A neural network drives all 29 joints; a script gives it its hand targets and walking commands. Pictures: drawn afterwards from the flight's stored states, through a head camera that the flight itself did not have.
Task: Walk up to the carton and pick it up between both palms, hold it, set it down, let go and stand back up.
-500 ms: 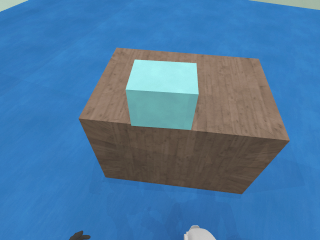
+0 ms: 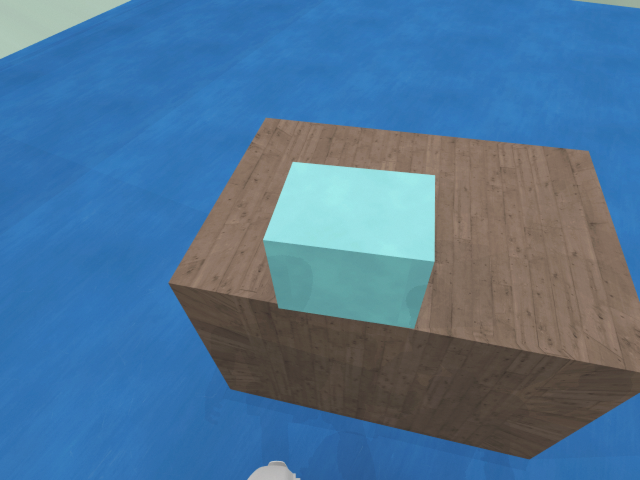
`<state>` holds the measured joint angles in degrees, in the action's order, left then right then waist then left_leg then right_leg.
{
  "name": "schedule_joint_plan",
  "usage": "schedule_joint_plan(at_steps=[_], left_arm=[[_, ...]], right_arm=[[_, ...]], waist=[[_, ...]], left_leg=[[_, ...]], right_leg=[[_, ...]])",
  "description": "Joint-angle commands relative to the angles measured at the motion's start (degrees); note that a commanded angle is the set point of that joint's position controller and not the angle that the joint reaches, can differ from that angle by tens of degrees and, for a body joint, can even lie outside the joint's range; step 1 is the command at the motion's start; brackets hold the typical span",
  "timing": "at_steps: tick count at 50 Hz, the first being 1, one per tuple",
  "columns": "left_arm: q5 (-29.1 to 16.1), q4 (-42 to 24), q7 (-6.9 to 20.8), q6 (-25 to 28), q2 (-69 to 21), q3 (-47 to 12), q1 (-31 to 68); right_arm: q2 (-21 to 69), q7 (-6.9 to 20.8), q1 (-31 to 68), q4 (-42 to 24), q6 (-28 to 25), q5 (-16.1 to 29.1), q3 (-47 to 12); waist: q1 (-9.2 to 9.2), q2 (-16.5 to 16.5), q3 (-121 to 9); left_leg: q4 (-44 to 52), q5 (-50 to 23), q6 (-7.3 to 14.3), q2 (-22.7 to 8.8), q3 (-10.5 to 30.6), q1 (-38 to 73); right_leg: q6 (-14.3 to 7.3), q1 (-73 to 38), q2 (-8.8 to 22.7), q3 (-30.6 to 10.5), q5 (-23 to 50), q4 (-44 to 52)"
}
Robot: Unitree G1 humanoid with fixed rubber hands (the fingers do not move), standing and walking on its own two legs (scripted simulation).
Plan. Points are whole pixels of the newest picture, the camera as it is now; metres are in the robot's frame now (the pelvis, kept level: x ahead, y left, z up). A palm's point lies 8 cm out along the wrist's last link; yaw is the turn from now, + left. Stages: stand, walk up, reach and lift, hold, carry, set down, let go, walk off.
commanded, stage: walk up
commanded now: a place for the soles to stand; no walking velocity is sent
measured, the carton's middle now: (353, 244) +0.53 +0.00 -0.07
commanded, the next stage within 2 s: none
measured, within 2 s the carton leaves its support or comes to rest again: neither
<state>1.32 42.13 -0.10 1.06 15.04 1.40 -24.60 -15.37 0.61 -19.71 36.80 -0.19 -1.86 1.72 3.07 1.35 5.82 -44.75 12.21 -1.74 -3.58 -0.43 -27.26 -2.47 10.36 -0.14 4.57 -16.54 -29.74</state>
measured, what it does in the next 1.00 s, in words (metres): steps on the spot: left foot, then right foot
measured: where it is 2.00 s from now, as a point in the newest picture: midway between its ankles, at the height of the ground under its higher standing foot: outside the picture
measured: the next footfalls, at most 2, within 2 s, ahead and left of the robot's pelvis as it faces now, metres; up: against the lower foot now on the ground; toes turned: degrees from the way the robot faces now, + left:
left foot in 0.06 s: +0.14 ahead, +0.13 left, +0.00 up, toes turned -3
right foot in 0.32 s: +0.11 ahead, -0.08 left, +0.00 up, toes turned -10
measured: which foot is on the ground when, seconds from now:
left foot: up 0.00-0.04, down 0.06-1.00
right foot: down 0.00-0.08, up 0.10-0.30, down 0.32-1.00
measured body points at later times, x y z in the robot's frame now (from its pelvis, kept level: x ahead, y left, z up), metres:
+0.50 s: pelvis +0.03 +0.01 -0.01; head +0.03 +0.00 +0.44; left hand +0.11 +0.27 -0.12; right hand +0.12 -0.24 -0.13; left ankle +0.10 +0.13 -0.74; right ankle +0.02 -0.12 -0.74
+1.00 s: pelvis +0.06 +0.01 +0.00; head +0.07 +0.02 +0.45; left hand +0.14 +0.27 -0.12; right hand +0.14 -0.25 -0.12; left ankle +0.10 +0.13 -0.74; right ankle +0.02 -0.12 -0.73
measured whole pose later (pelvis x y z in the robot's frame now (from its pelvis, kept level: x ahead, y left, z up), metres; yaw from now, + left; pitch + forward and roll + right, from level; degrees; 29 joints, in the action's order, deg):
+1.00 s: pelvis +0.06 +0.01 +0.00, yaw +1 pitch -1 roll +0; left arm 0.1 40.4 0.0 -0.5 15.4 -0.9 -18.2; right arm -15.1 0.4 -16.9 42.7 0.4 0.0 -0.6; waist -0.5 -0.1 2.0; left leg -31.4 12.7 0.6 -0.6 -1.2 -17.6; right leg 1.2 9.2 1.4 1.0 -19.9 -30.2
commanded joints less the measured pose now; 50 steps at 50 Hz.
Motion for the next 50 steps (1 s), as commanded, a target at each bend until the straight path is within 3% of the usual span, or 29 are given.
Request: schedule_joint_plan(at_steps=[1,2,3,4,5,6,7,8,10,13,15,16,17,18,19,22,25,33,50], left_arm=[[-0.67,-6.18,0.06,-0.26,9.81,1.52,2.56],[-1.1,-6.66,0.22,-0.29,8.94,0.88,2.21],[-1.27,-6.84,0.43,-0.23,6.68,-0.11,-0.51],[-1.37,-6.96,0.22,-0.62,2.74,-1.7,-5.59],[-1.14,-5.46,-0.62,-2.4,4.39,-1.1,-6.44],[-0.41,-5.27,-1.08,-3.52,6.74,-0.33,-2.9],[-0.17,-5.79,-1.21,-3.69,7.86,0.38,-0.19],[-0.34,-5.67,-1.19,-3.61,7.54,0.54,0.22],[-1.01,-4.64,-0.83,-2.82,5.66,0.08,-2.41],[-0.81,-4.23,-0.61,-1.71,5.23,0.42,-2.04],[-0.21,-4.65,-0.41,-1.01,5.05,0.85,-2.27],[0.21,-5.25,-0.3,-0.77,5.81,1.18,-1.64],[0.42,-5.89,-0.23,-0.65,7.67,1.65,-0.28],[-0.63,-6.17,0.05,-0.69,9.32,2.11,2.91],[-1.41,-6.08,0.33,-0.58,8.92,1.93,5.38],[-1.77,-6.79,0.47,0.39,6.93,0.84,6.26],[-1.44,-6.65,0.6,0.41,7.2,0.97,4.81],[-1.26,-6.78,0.1,0.23,8.36,0.84,3.95],[-1.23,-5.97,-0.17,-0.3,8.01,0.22,4.75]], right_arm=[[-3.81,-1.49,-6.12,-2.86,-1.26,-0.34,1.48],[-5.64,-1.67,-6.21,-2.8,-1.47,-0.42,1.8],[-7.84,-1.98,-7.22,-3.2,-1.73,-0.82,2.33],[-9.76,-1.99,-4.82,-4.52,-1.46,-0.31,2.29],[-11.4,-2.19,-3.73,-4.13,-0.53,1.71,3.02],[-10.56,-2.45,-1.35,-4.33,-0.26,2.25,2.85],[-8.68,-2.45,-1.07,-3.99,-0.18,2.15,1.86],[-7.96,-2.62,-0.56,-3.75,0.07,1.37,1.35],[-8.55,-2.7,2.53,-3.89,0.54,0.78,1.3],[-8.32,-2.2,3.94,-3.27,0.9,1.03,1.25],[-8.34,-1.72,5.03,-3.01,1.1,1.87,1.05],[-7.93,-1.41,4.82,-3.07,1.16,2.44,0.99],[-6.77,-1.02,4.22,-3.44,1.13,2.98,0.76],[-5.9,-0.91,3.26,-2.61,1.33,3.04,0.97],[-5.31,-0.77,2.64,-1.68,1.26,2.25,0.94],[-6.2,-0.2,2.75,-0.78,-0.05,1.39,0.91],[-6.89,-0.27,2.02,0.12,-0.75,1.43,0.92],[-7.22,-0.45,1.04,1.47,-0.86,1.71,0.48],[-7.97,-0.59,1.67,1.78,-0.52,1.91,0.24]], waist=[[-3.69,-5.26,-6.95],[-4.46,-2.08,-7.22],[-4.65,2.64,-9.85],[-2.7,10.05,-12.47],[-3.33,8.74,-11.67],[-3.96,9.27,-8.63],[-4.84,8.71,-6.3],[-4.56,8.01,-5.09],[-2.82,8.63,-5.66],[-2.4,6.24,-7.94],[-1.4,5.4,-8.14],[-1.3,4.53,-7.32],[-1.76,1.6,-4.97],[-3.46,-1.21,-1.17],[-4.47,-4.39,0.18],[-4.47,-5.79,-1.09],[-3.85,-5.21,-2.53],[-3.18,-1.42,-5.77],[-3.54,-1.18,-5.59]], left_leg=[[13.97,-10.78,2.2,3.26,-2.19,19.31],[17.39,-14.29,3.34,1.72,0.49,22.47],[17.98,-16.94,5.64,-4.71,7.53,26.84],[19.63,-19.93,10.9,-16.75,20.89,24.33],[22.43,-10.98,17.39,-18.63,24.11,18.17],[25.15,-3.74,17.93,-17.55,25.9,14.39],[26.5,-2.13,16.33,-14.62,23.35,12.36],[26.1,-3.14,14.48,-12.38,20.19,11.78],[24.02,-4.52,12.63,-9.11,14.15,10.94],[20.78,-3.66,10.56,-6.71,11.08,11.88],[20.43,5.82,8.29,-6.17,9.45,6.86],[21.44,12.34,6.24,-5.83,9.3,2.96],[22.08,17.99,3.89,-4.36,7.71,0.14],[20.52,17.41,2.79,-0.79,4.46,4.81],[17.76,12.53,2.89,-0.38,4.69,10.96],[16.59,0.85,3.46,-1.12,5.22,15.02],[18.02,1.56,4.11,-1.81,6.22,13.09],[17.94,-6.62,4.42,-2.08,5.62,13.64],[17.88,-10.11,5.0,-2.47,5.97,14.44]], right_leg=[[-5.65,7.58,11.08,-7.33,26.22,-3.37],[-3.19,10.0,10.26,-7.84,19.6,-5.3],[-1.0,13.13,7.4,-5.51,8.16,-10.6],[1.82,11.67,3.62,-3.33,-13.96,-17.78],[2.94,9.22,2.02,-4.08,-21.67,-21.61],[3.46,10.71,2.54,-5.36,-21.48,-22.91],[3.66,11.24,2.43,-6.46,-20.93,-22.12],[4.0,11.39,2.65,-6.81,-19.76,-20.76],[4.6,8.89,2.08,-5.16,-15.28,-15.8],[4.84,4.71,0.51,-2.63,-6.9,-6.16],[3.38,-1.32,0.59,-2.95,1.22,1.15],[1.94,-2.96,2.23,-5.6,2.18,1.82],[0.09,-0.64,5.74,-10.87,-4.24,4.02],[-1.09,9.42,7.46,-13.98,-16.0,7.68],[-1.1,15.38,7.94,-14.11,-19.56,9.93],[0.02,14.24,7.49,-12.04,-8.52,9.75],[0.13,9.91,6.47,-10.59,-5.22,8.28],[0.22,4.12,6.32,-9.22,3.67,5.26],[1.04,3.21,5.79,-7.68,4.5,5.19]])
